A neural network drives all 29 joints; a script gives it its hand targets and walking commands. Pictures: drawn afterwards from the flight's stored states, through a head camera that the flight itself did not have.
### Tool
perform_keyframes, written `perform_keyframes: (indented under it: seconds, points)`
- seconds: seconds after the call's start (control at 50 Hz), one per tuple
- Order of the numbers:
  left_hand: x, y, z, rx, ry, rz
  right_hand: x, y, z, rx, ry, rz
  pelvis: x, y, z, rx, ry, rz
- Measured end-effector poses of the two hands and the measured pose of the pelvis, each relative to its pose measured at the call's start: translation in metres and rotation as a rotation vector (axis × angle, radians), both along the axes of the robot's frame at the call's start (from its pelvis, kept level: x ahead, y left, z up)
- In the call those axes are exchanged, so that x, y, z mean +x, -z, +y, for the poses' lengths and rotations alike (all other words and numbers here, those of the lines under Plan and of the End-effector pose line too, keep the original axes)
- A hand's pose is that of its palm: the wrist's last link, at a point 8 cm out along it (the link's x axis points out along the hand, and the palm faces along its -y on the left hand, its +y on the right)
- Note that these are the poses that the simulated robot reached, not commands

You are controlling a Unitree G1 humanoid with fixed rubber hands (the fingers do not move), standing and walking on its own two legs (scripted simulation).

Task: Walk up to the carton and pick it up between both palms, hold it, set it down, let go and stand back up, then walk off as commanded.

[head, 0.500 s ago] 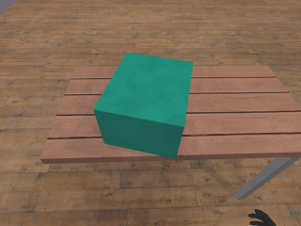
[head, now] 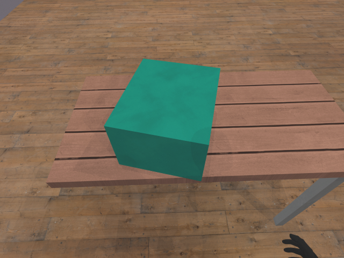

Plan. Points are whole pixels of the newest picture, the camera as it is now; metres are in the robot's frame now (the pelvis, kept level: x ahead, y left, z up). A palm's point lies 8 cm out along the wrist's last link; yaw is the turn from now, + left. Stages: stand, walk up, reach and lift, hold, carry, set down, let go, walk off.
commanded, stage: walk up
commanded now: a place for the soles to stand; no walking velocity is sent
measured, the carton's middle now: (170, 115) +0.51 +0.01 +0.01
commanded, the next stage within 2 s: reach and lift in 0.62 s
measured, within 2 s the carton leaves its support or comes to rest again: neither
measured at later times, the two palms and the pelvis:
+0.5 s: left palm out of the picture +0.08 +0.31 -0.09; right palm out of the picture +0.12 -0.30 -0.09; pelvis +0.00 +0.00 +0.00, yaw +0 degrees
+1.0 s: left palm (60, 240) +0.20 +0.28 -0.08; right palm (317, 254) +0.14 -0.31 -0.06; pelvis +0.02 +0.00 +0.00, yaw +0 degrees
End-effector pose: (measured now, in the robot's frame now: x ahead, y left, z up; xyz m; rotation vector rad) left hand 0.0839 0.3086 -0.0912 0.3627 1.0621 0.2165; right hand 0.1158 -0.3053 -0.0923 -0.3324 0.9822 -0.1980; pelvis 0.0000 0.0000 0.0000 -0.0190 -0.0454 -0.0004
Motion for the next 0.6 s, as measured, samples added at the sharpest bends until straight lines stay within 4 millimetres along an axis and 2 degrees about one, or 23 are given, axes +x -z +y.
perform_keyframes:
  seconds: [0.2, 0.6]
  points:
    - [-0.0004, -0.0004, -0.0001, 0.000, 0.000, -0.006, 0.0093, -0.0031, 0.0008, 0.002, -0.007, -0.028, -0.0012, 0.0001, -0.0001, 0.000, 0.000, -0.005]
    - [-0.0001, -0.0004, 0.0000, 0.000, 0.001, -0.006, 0.0041, -0.0007, 0.0011, 0.012, -0.004, -0.001, -0.0009, 0.0000, 0.0001, 0.000, 0.000, -0.005]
